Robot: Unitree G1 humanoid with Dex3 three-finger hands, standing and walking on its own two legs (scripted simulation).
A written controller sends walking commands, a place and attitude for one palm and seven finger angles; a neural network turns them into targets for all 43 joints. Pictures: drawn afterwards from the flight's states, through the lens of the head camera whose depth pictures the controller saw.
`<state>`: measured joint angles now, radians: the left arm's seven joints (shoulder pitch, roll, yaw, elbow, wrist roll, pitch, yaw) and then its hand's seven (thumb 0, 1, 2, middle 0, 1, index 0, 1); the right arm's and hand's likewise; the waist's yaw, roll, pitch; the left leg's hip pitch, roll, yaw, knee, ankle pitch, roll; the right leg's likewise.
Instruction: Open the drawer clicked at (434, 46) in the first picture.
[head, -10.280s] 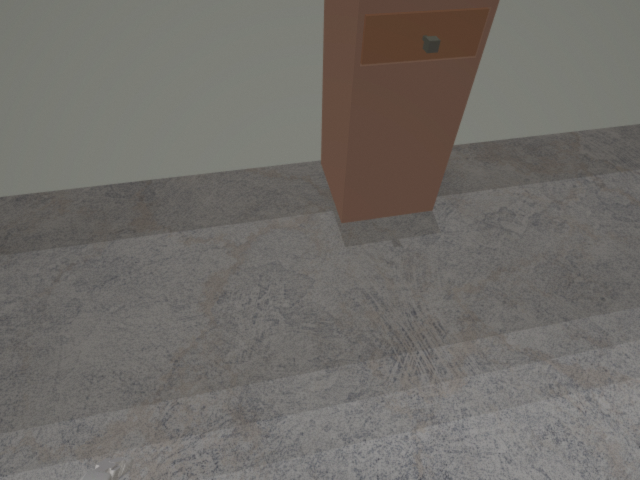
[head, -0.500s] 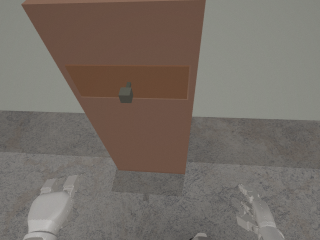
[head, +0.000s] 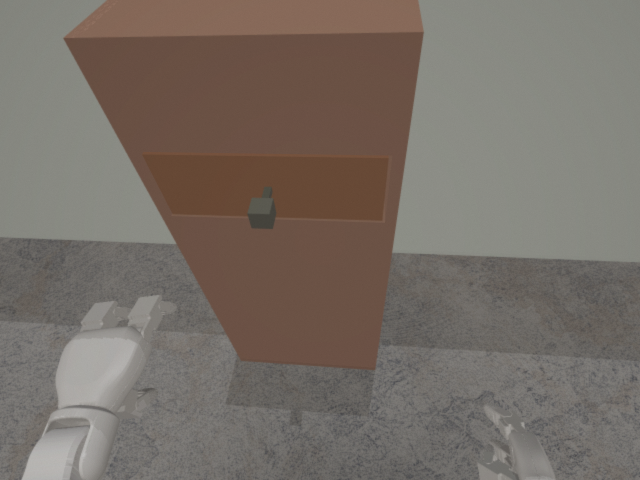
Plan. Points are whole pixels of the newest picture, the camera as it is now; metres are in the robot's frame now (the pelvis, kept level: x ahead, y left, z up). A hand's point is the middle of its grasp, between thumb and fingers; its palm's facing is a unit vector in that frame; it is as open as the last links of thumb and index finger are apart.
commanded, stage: raise the hand with hooked fingers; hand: left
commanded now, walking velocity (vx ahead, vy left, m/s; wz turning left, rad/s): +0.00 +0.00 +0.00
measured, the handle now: (264, 205) +0.51 +0.15 +0.03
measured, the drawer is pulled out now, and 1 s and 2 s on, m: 0.00 0.00 0.00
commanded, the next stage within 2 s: move the hooked fingers above the handle in 1.06 s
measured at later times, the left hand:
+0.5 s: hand (117, 285) +0.29 +0.26 +0.11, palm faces +0.06 -0.05 -1.00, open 13.6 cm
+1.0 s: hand (126, 275) +0.29 +0.24 +0.13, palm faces +0.05 -0.07 -1.00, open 13.8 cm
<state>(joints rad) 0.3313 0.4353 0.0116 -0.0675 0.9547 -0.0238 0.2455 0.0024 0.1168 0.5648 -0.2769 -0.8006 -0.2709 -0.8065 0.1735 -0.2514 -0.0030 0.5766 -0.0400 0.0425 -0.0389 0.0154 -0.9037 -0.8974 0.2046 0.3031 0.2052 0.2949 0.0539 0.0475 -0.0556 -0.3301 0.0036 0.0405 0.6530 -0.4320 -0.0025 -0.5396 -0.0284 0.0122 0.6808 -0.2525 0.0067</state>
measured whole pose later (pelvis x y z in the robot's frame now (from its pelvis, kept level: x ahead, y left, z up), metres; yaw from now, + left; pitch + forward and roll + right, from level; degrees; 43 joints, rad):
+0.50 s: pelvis +0.01 +0.02 +0.02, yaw +2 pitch +2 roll +0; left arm 0.00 0.50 -0.05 -0.05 0.93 0.02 0.05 0.00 -0.43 0.33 -0.32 -1.15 -0.31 -1.16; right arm 0.12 -0.23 0.02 0.61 -0.02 0.09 -0.02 0.01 -0.90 -0.90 0.20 0.30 0.20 0.29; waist 0.09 0.08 -0.02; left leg -0.13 -0.01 0.01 0.46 -0.36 0.02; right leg -0.32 -0.05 -0.01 0.49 -0.19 0.03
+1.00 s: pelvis +0.00 +0.01 +0.02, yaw +2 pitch +1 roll +1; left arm -0.09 0.52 -0.03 -0.02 0.88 -0.08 -0.02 0.00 -0.49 0.30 -0.32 -1.20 -0.32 -1.20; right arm 0.18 -0.27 -0.01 0.63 0.00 0.11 -0.02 0.01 -0.91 -0.90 0.20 0.30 0.20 0.29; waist 0.09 0.08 0.01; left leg -0.11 -0.01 0.01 0.39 -0.29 0.01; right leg -0.30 -0.05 -0.02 0.42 -0.14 0.02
